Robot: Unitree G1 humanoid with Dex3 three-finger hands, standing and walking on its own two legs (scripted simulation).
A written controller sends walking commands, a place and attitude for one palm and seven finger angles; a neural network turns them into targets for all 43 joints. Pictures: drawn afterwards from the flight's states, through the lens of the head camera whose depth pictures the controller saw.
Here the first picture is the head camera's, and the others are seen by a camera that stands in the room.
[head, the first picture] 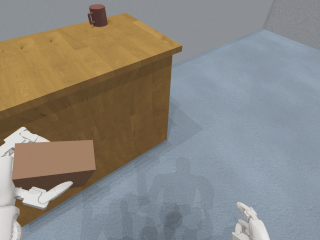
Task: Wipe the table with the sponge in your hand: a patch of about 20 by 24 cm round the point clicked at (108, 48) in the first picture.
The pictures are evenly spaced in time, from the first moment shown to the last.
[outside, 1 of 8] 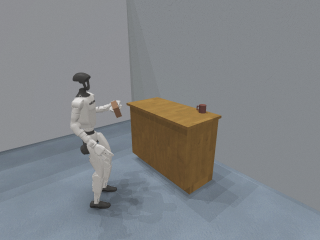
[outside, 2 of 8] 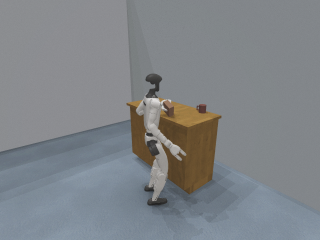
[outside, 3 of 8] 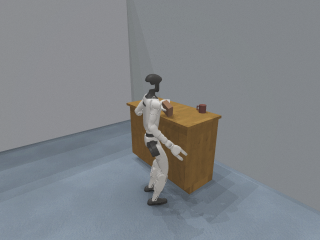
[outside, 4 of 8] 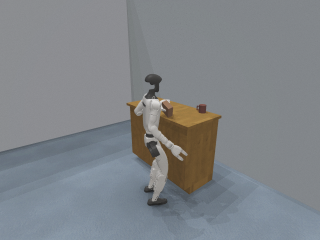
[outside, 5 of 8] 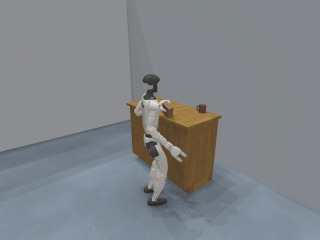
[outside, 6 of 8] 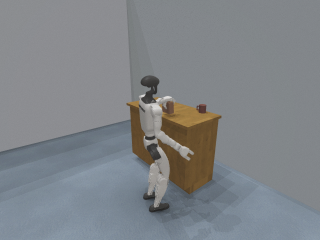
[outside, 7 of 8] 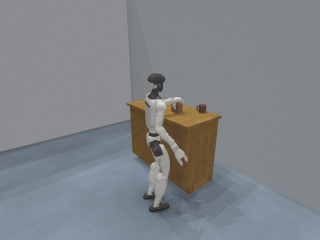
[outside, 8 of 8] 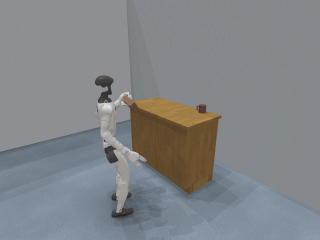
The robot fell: no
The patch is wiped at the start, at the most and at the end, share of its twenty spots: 0.00 1.00 1.00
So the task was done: yes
